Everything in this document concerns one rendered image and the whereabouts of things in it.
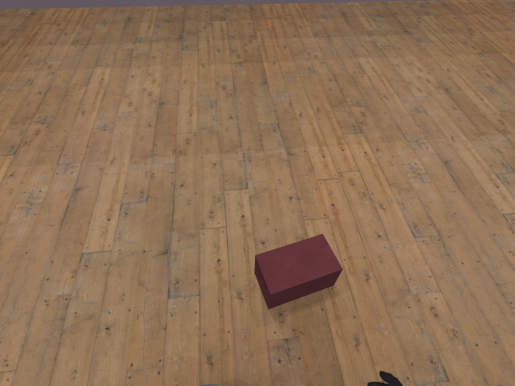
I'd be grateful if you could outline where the carton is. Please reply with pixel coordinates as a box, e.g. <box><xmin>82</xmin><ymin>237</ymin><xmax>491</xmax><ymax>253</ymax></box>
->
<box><xmin>254</xmin><ymin>234</ymin><xmax>343</xmax><ymax>309</ymax></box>

